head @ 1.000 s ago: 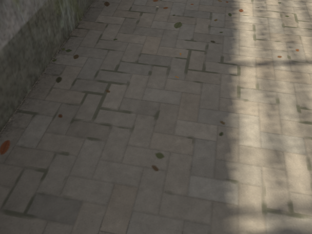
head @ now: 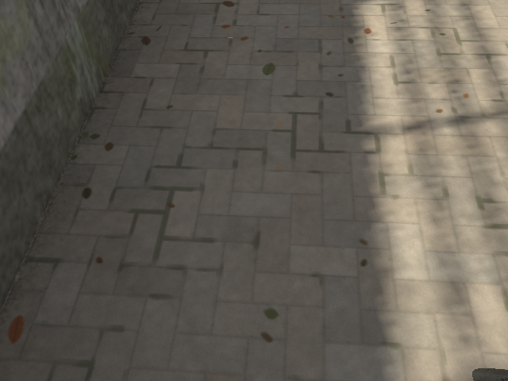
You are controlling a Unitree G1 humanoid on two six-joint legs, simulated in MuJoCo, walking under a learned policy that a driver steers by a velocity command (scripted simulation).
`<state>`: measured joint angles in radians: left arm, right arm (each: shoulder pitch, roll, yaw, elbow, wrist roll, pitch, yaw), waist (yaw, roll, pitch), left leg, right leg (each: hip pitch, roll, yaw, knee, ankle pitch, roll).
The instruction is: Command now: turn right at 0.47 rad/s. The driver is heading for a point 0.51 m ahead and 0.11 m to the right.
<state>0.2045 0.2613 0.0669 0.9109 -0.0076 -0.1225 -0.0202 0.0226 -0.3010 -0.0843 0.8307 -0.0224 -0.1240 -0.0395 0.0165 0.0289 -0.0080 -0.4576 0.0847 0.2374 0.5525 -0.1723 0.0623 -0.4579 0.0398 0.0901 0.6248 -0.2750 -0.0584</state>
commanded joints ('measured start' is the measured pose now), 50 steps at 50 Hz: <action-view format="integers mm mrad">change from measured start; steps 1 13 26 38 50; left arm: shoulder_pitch -24 253 -238 -310 80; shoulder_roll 149 309 168 94 -56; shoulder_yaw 42 73 -1 -30 -42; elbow -81 -146 -393 -320 -158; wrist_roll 1 37 2 103 66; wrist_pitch -16 -64 3 28 -8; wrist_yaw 15 4 12 -22 22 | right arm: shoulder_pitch -20 -58 535 353 209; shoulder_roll -82 84 -17 -32 13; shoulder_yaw -16 52 12 85 80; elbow -64 -158 -53 -37 -26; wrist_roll -8 -41 -62 25 -39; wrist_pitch -7 5 23 -5 2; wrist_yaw -13 13 17 11 82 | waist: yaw -22 97 -193 -144 -29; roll -3 -239 -130 18 -69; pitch -99 16 -23 30 -21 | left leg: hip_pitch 243 -387 339 19 -560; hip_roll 101 -3 -128 37 -24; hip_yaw -155 -279 -90 -465 -407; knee -161 639 150 -246 909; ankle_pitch -223 -334 -298 -304 18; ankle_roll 77 -109 -151 144 61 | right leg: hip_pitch -128 240 -218 -258 422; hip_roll -11 -233 -26 -73 -334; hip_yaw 60 697 288 -97 241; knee -113 -346 -221 483 -397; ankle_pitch -125 -641 -180 -226 45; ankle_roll -78 -259 -62 153 -207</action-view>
